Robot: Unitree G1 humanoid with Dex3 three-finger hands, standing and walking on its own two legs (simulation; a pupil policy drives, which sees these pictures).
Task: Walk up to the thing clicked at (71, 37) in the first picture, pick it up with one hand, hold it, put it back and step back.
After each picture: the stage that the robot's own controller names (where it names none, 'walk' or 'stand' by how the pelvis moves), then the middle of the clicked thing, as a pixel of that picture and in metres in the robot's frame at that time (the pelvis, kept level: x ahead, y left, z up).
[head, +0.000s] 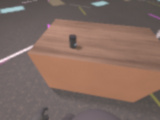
stand; (72, 41) +0.66 +0.17 +0.04
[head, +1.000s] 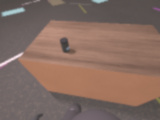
walk; (65, 45) +0.57 +0.24 +0.05
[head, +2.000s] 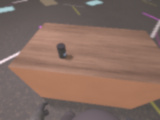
stand; (61, 51) +0.51 +0.23 +0.04
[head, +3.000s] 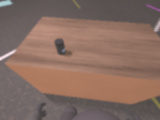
stand; (60, 47) +0.51 +0.24 +0.06
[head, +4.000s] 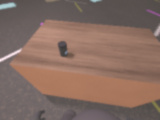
stand; (63, 49) +0.52 +0.23 +0.04
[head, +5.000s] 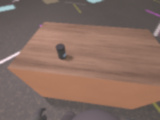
stand; (61, 52) +0.50 +0.23 +0.04
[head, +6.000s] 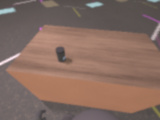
stand; (61, 54) +0.48 +0.23 +0.04
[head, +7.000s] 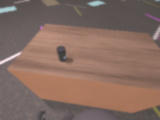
stand; (61, 54) +0.49 +0.23 +0.04
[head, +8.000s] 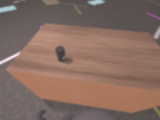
stand; (61, 54) +0.48 +0.23 +0.04
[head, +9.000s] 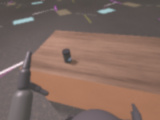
rise first; (67, 56) +0.49 +0.24 +0.04
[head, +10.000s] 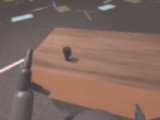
go down; (67, 54) +0.50 +0.23 +0.05
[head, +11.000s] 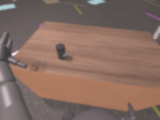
go down; (61, 52) +0.50 +0.22 +0.05
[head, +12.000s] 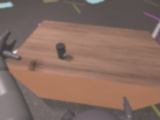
go down; (61, 51) +0.50 +0.21 +0.06
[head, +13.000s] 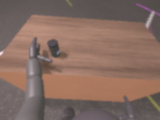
close in; (54, 48) +0.48 +0.23 +0.08
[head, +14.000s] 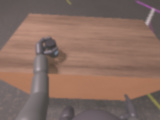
close; (52, 48) +0.48 +0.24 +0.09
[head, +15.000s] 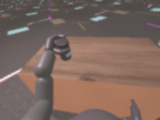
lift; (64, 50) +0.35 +0.15 +0.26
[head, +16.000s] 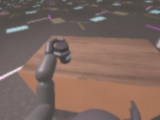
hold; (63, 53) +0.34 +0.16 +0.24
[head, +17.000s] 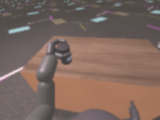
hold; (65, 54) +0.34 +0.16 +0.24
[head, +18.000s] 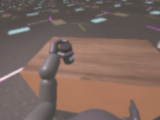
crouch; (67, 54) +0.35 +0.15 +0.24
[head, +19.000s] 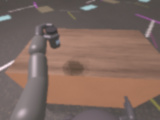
crouch; (53, 38) +0.46 +0.22 +0.24
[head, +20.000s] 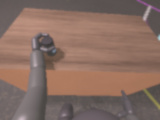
lower; (49, 46) +0.48 +0.23 +0.10
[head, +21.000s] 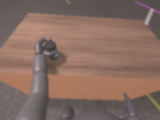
lower; (52, 51) +0.45 +0.23 +0.09
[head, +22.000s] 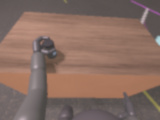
lower; (50, 49) +0.47 +0.23 +0.09
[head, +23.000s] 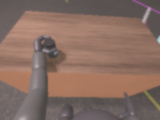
lower; (51, 49) +0.47 +0.23 +0.09
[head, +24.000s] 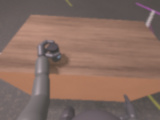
draw back; (54, 52) +0.44 +0.22 +0.09
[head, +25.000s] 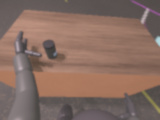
rise; (50, 50) +0.46 +0.23 +0.09
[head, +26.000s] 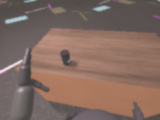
sink last; (65, 57) +0.45 +0.22 +0.06
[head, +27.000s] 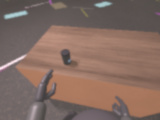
stand; (66, 57) +0.45 +0.22 +0.05
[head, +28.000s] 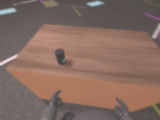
stand; (60, 57) +0.45 +0.23 +0.05
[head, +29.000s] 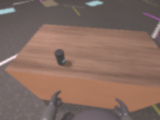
stand; (60, 57) +0.45 +0.23 +0.05
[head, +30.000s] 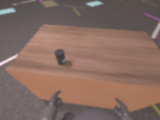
stand; (60, 57) +0.45 +0.23 +0.05
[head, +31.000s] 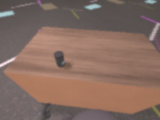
stand; (59, 59) +0.44 +0.23 +0.05
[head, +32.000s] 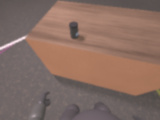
walk; (74, 30) +0.64 +0.15 +0.07
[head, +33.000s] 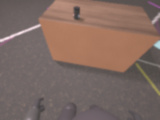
walk; (76, 13) +1.01 +0.19 +0.06
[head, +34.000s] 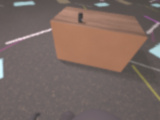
walk; (80, 17) +1.22 +0.18 +0.06
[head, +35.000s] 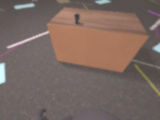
stand; (77, 19) +1.17 +0.22 +0.04
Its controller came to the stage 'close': yes
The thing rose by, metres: 0.21
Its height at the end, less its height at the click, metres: +0.00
